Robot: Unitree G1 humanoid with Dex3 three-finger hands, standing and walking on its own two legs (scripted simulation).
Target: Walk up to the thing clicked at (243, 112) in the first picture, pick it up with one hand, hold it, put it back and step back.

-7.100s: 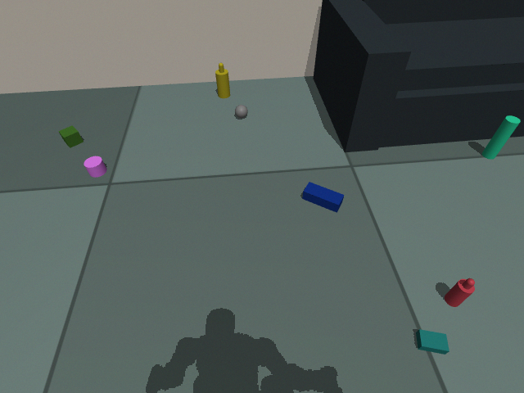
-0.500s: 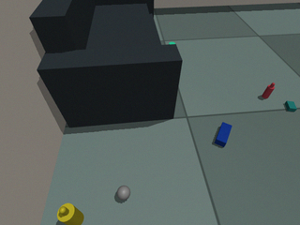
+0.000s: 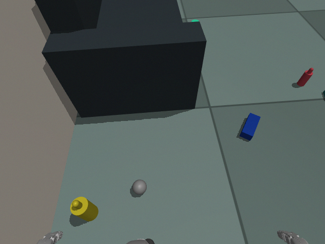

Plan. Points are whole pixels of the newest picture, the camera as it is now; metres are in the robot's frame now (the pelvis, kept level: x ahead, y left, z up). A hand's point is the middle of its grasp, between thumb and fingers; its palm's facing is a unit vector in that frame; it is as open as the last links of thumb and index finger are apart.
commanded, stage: walk up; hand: left
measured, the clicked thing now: (139, 187) +0.47 +0.18 -0.73
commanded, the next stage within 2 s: none
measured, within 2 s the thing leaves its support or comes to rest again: neither
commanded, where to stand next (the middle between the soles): +0.11 +0.00 m, yaw -1 degrees
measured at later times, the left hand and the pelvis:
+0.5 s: hand out of the picture +0.10 +0.29 -0.17, palm faces -0.04 -0.93 -0.36, open 7.4 cm; pelvis +0.02 +0.02 -0.01, yaw -1 degrees
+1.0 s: hand out of the picture +0.07 +0.31 -0.16, palm faces +0.01 -0.92 -0.40, open 7.4 cm; pelvis -0.03 +0.03 +0.00, yaw +1 degrees
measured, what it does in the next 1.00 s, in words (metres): steps on the spot: left foot, then right foot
